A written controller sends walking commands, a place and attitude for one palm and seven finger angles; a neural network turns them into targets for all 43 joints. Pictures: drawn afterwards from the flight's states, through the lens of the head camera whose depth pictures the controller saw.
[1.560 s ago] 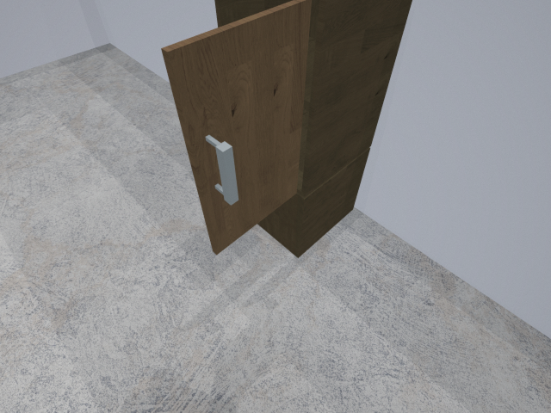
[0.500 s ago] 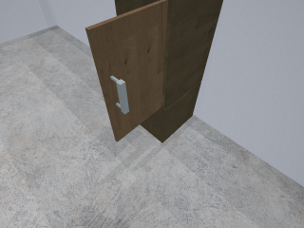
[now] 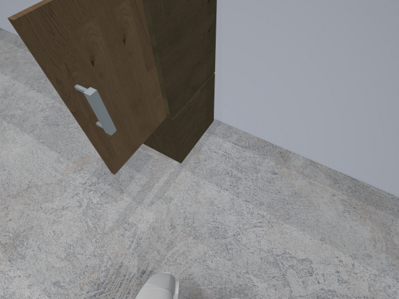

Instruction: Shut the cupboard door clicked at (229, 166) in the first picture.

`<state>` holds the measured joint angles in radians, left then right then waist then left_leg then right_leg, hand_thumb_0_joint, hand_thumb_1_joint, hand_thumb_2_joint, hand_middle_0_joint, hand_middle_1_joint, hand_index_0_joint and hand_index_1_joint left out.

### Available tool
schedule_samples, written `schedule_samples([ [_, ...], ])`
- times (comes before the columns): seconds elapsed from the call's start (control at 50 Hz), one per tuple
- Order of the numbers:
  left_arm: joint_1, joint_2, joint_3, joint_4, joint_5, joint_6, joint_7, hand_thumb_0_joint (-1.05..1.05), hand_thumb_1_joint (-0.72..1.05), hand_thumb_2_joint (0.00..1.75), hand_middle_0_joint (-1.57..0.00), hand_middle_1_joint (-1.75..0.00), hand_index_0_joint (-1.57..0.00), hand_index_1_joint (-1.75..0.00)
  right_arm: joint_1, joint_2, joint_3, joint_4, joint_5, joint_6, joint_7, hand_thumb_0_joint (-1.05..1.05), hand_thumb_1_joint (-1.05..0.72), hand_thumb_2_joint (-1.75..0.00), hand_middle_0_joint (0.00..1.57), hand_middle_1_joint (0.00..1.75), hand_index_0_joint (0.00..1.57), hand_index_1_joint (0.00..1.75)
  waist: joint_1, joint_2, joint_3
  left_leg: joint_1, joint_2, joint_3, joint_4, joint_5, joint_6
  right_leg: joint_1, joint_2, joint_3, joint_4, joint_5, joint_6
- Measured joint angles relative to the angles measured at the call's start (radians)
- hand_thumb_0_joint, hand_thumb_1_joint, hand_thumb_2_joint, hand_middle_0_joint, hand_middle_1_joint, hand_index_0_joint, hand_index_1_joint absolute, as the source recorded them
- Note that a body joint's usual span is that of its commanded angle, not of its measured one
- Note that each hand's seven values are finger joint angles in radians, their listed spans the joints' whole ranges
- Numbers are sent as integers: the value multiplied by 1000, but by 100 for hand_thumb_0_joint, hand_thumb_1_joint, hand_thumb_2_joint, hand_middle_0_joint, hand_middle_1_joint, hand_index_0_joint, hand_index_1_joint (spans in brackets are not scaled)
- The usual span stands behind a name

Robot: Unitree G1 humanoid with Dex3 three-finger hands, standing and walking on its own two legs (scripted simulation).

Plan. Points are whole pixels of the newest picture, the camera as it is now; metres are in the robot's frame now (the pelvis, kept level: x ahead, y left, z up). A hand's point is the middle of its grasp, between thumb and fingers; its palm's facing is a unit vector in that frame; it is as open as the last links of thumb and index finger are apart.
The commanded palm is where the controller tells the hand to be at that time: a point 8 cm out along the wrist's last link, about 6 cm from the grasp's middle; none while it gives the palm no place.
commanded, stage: walk to a spot facing it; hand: left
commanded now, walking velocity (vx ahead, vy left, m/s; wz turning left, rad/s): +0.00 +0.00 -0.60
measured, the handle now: (95, 110) +0.56 +0.35 -0.02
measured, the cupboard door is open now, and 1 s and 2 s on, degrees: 91 91 91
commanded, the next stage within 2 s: none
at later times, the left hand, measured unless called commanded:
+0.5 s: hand (114, 294) +0.13 +0.22 -0.16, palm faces -0.24 -0.93 -0.27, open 7.4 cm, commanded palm none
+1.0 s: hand (180, 241) +0.25 +0.08 -0.15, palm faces -0.61 -0.78 -0.14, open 7.4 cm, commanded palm none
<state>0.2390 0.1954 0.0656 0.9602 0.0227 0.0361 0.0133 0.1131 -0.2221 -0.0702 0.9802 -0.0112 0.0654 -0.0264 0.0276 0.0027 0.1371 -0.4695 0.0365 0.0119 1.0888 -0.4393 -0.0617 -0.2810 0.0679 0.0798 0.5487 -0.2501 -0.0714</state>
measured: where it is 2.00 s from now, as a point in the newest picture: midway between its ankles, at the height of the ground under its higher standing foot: (283, 276)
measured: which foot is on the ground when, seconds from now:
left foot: up 0.00-0.24, down 0.26-0.52, up 0.54-0.76, down 0.78-1.00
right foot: down 0.00-0.24, up 0.26-0.50, down 0.52-0.78, up 0.80-1.00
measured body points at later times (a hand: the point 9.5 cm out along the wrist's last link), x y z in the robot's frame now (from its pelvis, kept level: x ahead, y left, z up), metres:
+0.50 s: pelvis -0.02 +0.02 -0.01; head +0.03 +0.01 +0.44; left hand +0.14 +0.26 -0.14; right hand -0.01 -0.25 -0.14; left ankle +0.02 +0.17 -0.74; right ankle -0.04 -0.11 -0.72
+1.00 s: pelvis +0.05 +0.00 +0.01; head +0.09 -0.01 +0.46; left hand +0.29 +0.12 -0.14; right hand -0.13 -0.19 -0.12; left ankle +0.09 +0.11 -0.74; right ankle -0.01 -0.15 -0.66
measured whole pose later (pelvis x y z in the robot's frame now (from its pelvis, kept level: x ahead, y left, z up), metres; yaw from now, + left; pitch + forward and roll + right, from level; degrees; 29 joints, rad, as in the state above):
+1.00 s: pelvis +0.05 +0.00 +0.01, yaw -37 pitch +1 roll -2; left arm 0.13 0.24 0.08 0.91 0.03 0.04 -0.07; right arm 0.40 -0.19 -0.02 0.98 -0.04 -0.05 -0.01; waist -0.02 -0.02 0.05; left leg -0.14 0.13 0.21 0.39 -0.26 -0.02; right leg -0.57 -0.06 -0.05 0.98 -0.24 0.01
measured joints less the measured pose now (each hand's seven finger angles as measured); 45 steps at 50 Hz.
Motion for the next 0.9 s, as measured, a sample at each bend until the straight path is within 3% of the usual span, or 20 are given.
schedule_samples([
  [0.16, 18, 14, 8, -10, 7, 10, -8, 1, 90, 90, -20, -30, -21, -30, -54, 16, 4, -54, 10, -17, -2, 1, -91, -90, 20, 30, 20, 30, 22, -42, -34, 74, -24, -28, -226, -2, 6, -1, 28, 101, -79, 71, 14],
  [0.22, 11, 28, 14, -17, 5, 15, -9, 1, 90, 90, -20, -30, -21, -30, -58, 21, 11, -70, 15, -33, -5, 1, -91, -90, 20, 30, 20, 30, 26, -55, -48, 152, -37, -30, -420, 42, 18, -23, 41, 135, -64, 75, 30],
  [0.26, 12, 28, 15, -26, -4, 22, -13, 1, 90, 90, -20, -30, -21, -30, -37, 7, 18, -91, 11, -52, -8, 1, -91, -90, 20, 30, 20, 30, 12, -19, -75, 214, -2, -55, -599, 130, 51, -71, 77, 119, 4, 12, 46],
  [0.3, -17, 51, 22, -33, -2, 29, -25, 1, 90, 90, -20, -30, -21, -30, -26, 14, 22, -92, -4, -57, -14, 1, -91, -90, 21, 30, 20, 30, 11, -34, -60, 196, 2, -42, -564, 193, 44, -145, 53, 57, 207, -154, 77],
  [0.34, -40, 73, 35, -41, 4, 32, -36, 1, 90, 90, -20, -30, -20, -30, -1, 22, 34, -89, -16, -54, -11, 1, -91, -90, 21, 30, 20, 30, 17, -48, -53, 205, 14, -22, -563, 174, 31, -207, 23, 6, 405, -191, 101],
  [0.38, -58, 82, 41, -53, 3, 32, -43, 1, 91, 90, -20, -30, -20, -30, 21, 22, 39, -87, -23, -47, -11, 1, -91, -90, 21, 30, 20, 30, 20, -37, -48, 215, 37, -8, -577, 170, 19, -226, -13, -39, 478, -197, 116],
  [0.46, -72, 86, 31, -72, 0, 22, -52, 1, 91, 90, -20, -30, -20, -30, 51, 7, 35, -82, -26, -45, -5, 1, -91, -90, 21, 30, 21, 30, 8, 10, -32, 221, 96, 26, -553, 152, 1, -139, -56, -109, 288, -184, 113],
  [0.5, -70, 92, 24, -79, -3, 14, -55, 1, 91, 90, -19, -30, -20, -30, 70, -4, 30, -85, -21, -41, 1, 1, -91, -90, 21, 30, 21, 30, -1, 22, -31, 206, 120, 48, -496, 117, -14, -65, -63, -129, 137, -91, 98],
  [0.52, -60, 105, 20, -89, -1, 6, -56, 1, 91, 90, -20, -30, -20, -30, 85, -5, 28, -91, -15, -37, 5, 1, -90, -90, 21, 30, 21, 30, -7, 2, -43, 178, 113, 70, -439, 90, -14, -29, -82, -107, 52, -33, 73],
  [0.54, -64, 103, 20, -85, 0, -2, -50, 1, 91, 90, -20, -30, -20, -30, 84, -17, 23, -87, -11, -29, 7, 1, -90, -90, 21, 30, 21, 30, -5, 7, -42, 140, 114, 63, -346, 5, -12, -43, -75, -92, 62, -50, 62],
  [0.58, -73, 84, 11, -79, 2, -2, -39, 1, 91, 90, -20, -30, -20, -30, 70, -43, 14, -74, -7, -10, 8, 1, -91, -90, 21, 30, 21, 30, -12, 28, -19, 72, 90, 20, -167, -92, -4, -61, -56, -74, 101, -68, 60],
  [0.62, -65, 70, 6, -75, 3, -3, -29, 0, 91, 90, -20, -30, -20, -30, 65, -54, 9, -65, -7, -8, 11, 1, -91, -90, 21, 30, 20, 30, -18, 21, -11, 26, 62, 15, -70, -85, -3, -50, -51, -50, 82, -56, 62],
  [0.66, -51, 61, 2, -66, 5, -5, -25, 0, 91, 90, -20, -30, -20, -30, 67, -54, 6, -64, -6, -14, 18, 1, -91, -90, 20, 30, 20, 30, -21, 1, -15, 16, 41, 32, -91, -61, -4, -30, -50, -21, 47, -35, 63],
  [0.74, -16, 51, -4, -41, 7, -4, -35, 1, 90, 90, -20, -30, -20, -30, 88, -40, 7, -80, -5, -42, 31, 1, -91, -90, 20, 30, 20, 30, -22, -41, -47, 88, 7, 70, -329, 7, 4, -8, -48, 39, 18, -34, 55],
  [0.78, 5, 41, -5, -34, 4, 3, -42, 1, 90, 90, -20, -30, -20, -30, 111, -43, 13, -95, -9, -70, 29, 1, -91, -90, 20, 30, 20, 30, -27, -30, -75, 156, 11, 72, -496, 20, 25, -36, -27, 53, 78, -116, 46],
  [0.82, -5, 38, 0, -23, 2, 17, -51, 1, 90, 90, -20, -30, -20, -30, 131, -33, 20, -94, -22, -100, 16, 1, -91, -90, 20, 30, 20, 30, -40, -26, -78, 155, 28, 89, -486, 130, 63, -105, -25, 17, 264, -227, 48],
  [0.86, -27, 46, 10, -16, 9, 18, -64, 1, 90, 90, -20, -30, -20, -30, 168, -13, 32, -82, -27, -112, 15, 1, -91, -90, 20, 30, 20, 30, -47, -37, -80, 187, 43, 113, -513, 148, 76, -184, -45, -31, 454, -196, 52],
  [0.9, -54, 50, 17, -24, 13, 13, -77, 1, 91, 90, -20, -30, -20, -30, 208, 5, 41, -58, -27, -114, 13, 1, -91, -90, 20, 30, 20, 30, -44, -41, -85, 232, 57, 134, -578, 162, 68, -246, -77, -73, 552, -111, 65],
])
